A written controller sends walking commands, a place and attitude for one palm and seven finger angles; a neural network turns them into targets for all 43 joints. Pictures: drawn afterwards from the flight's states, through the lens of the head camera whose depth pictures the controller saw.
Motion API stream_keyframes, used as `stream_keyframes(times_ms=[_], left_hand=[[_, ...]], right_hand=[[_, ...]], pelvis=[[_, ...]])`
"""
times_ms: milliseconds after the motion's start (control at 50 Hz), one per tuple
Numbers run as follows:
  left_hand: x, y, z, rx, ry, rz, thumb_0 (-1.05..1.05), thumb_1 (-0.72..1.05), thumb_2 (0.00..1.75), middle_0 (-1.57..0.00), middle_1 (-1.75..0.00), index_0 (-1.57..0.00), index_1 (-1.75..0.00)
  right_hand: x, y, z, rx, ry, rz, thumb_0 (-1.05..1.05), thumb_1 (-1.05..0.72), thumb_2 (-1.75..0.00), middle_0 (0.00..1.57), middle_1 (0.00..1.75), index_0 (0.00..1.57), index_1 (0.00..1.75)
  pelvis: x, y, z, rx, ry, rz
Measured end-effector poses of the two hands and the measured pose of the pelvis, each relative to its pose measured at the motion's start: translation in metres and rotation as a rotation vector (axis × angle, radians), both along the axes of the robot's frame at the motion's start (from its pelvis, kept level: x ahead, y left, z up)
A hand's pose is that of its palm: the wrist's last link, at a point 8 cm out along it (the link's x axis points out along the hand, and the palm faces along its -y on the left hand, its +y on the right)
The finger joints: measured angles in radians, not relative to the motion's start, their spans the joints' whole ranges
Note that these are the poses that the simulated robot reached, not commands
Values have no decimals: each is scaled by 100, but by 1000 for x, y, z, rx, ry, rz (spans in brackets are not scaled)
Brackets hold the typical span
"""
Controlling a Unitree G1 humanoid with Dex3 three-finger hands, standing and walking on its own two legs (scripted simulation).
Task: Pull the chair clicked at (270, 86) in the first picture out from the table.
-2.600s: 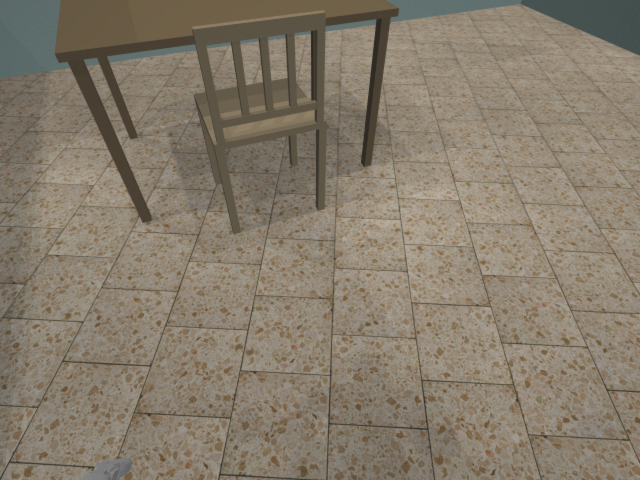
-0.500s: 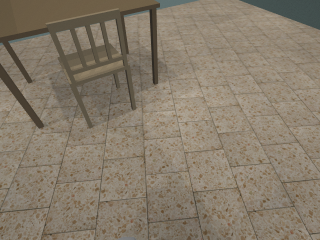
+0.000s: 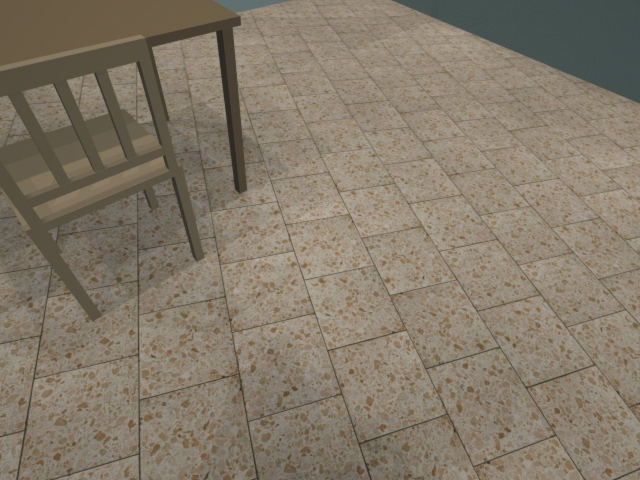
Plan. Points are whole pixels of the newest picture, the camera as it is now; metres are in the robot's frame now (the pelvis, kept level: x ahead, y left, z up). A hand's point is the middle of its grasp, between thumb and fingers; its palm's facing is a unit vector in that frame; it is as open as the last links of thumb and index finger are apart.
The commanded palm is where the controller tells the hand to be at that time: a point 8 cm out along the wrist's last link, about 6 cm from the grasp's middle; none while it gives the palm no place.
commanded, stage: walk to a spot facing it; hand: left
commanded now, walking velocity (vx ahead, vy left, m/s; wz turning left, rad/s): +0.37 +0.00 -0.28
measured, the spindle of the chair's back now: (80, 128) +0.82 +0.64 -0.10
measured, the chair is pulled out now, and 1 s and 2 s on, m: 0.00 0.00 0.00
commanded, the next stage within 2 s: turn to face it in 0.80 s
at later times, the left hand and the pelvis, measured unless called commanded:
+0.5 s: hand (266, 347) +0.36 +0.11 -0.17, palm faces -0.18 -0.97 -0.15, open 7.4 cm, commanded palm none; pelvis +0.22 -0.03 -0.02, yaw -9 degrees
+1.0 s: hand (255, 337) +0.38 +0.14 -0.18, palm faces -0.06 -0.99 -0.12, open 7.3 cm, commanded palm none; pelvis +0.43 -0.03 +0.00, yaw -11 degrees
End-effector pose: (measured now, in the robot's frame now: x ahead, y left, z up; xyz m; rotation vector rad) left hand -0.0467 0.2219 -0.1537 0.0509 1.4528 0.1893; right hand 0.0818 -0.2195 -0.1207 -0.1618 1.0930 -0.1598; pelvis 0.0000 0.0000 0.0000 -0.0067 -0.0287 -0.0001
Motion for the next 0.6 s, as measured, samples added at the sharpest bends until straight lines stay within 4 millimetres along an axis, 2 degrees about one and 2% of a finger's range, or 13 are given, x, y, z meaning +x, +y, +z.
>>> stream_keyframes(times_ms=[100, 200, 300, 420, 460, 500, 540, 600], left_hand=[[115, 24, 13, 20, -188, -61, 1, 92, 90, -20, -29, -20, -30], [201, 24, 24, 12, -274, -120, 0, 92, 90, -20, -29, -19, -30], [272, 6, 24, -5, -275, -208, 0, 92, 90, -20, -29, -19, -30], [360, -35, 16, -20, -278, -315, 1, 91, 90, -20, -29, -20, -30], [386, -49, 10, -18, -302, -331, 1, 91, 90, -20, -29, -20, -30], [402, -58, 6, -12, -325, -324, 1, 91, 90, -20, -29, -20, -30], [407, -62, 7, -6, -315, -303, 1, 91, 90, -20, -30, -20, -30], [411, -54, 17, 42, -292, -257, -1, 94, 90, -21, -30, -20, -30]], right_hand=[[-22, -11, 10, -55, 119, -65, -3, -95, -90, 20, 30, 20, 30], [-47, 0, 7, -28, 259, -139, -2, -93, -90, 20, 30, 20, 30], [-63, 23, 0, 43, 382, -223, -1, -92, -90, 20, 30, 20, 30], [-65, 45, -9, 143, 542, -318, 0, -91, -90, 20, 30, 20, 30], [-57, 44, -15, 173, 591, -336, 0, -91, -90, 20, 30, 20, 30], [-39, 37, -21, 194, 609, -344, 0, -90, -90, 20, 30, 20, 30], [-7, 23, -24, 187, 568, -342, 0, -90, -90, 20, 30, 20, 30], [59, -5, -26, 152, 440, -313, 1, -90, -90, 20, 30, 20, 30]], pelvis=[[39, 11, 11, 0, 2, -26], [79, 15, 14, 4, 3, -55], [122, 10, 11, 5, 1, -91], [179, -10, -2, 5, 12, -136], [202, -22, -10, 7, 12, -148], [220, -33, -15, 8, 6, -166], [235, -40, -13, 4, -10, -172], [257, -48, -3, -3, -15, -179]])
